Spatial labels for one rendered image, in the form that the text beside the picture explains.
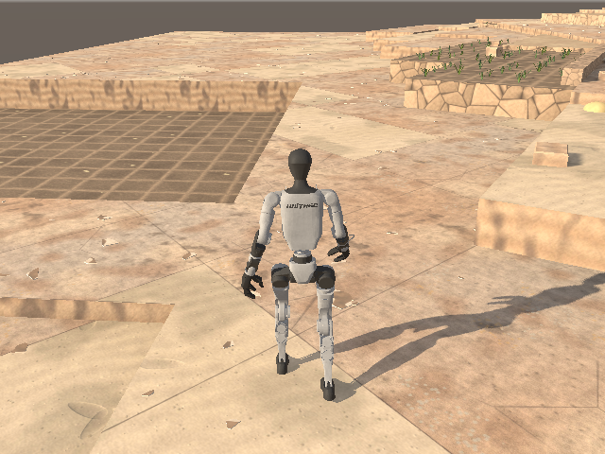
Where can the right robot thigh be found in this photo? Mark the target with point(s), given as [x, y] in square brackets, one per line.
[325, 281]

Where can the right robot forearm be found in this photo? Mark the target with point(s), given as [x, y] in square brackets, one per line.
[343, 243]

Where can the left robot forearm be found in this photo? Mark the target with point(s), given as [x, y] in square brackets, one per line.
[255, 256]

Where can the robot right upper arm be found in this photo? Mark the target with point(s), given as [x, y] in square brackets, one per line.
[330, 198]

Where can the right robot foot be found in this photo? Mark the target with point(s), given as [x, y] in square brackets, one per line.
[329, 392]

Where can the robot left hand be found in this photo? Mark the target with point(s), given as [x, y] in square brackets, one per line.
[246, 284]

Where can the robot left upper arm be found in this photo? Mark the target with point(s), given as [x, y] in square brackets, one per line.
[271, 200]

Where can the robot right hand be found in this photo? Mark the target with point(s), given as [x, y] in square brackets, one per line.
[341, 257]

